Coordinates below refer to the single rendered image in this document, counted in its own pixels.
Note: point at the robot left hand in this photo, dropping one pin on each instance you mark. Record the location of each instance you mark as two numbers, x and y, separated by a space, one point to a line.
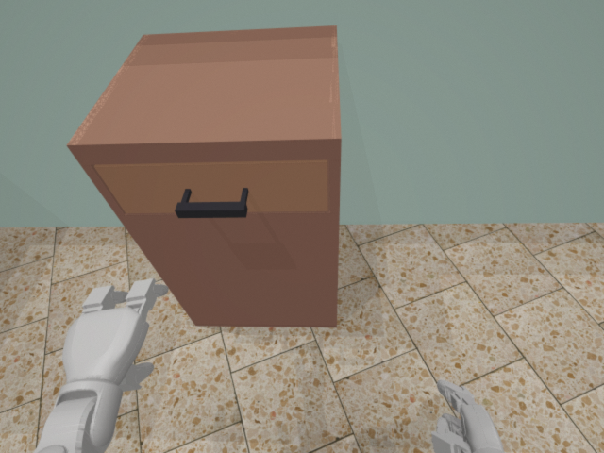
103 342

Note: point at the drawer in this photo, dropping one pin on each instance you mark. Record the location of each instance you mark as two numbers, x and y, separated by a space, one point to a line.
286 185

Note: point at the robot right hand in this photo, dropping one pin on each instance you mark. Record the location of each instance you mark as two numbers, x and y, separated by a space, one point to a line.
474 431

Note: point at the robot left forearm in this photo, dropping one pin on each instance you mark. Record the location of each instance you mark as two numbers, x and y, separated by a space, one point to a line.
83 419

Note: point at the handle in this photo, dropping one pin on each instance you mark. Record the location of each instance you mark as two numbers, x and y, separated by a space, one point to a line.
186 209

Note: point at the cabinet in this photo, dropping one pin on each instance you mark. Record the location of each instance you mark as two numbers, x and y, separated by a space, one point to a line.
223 96

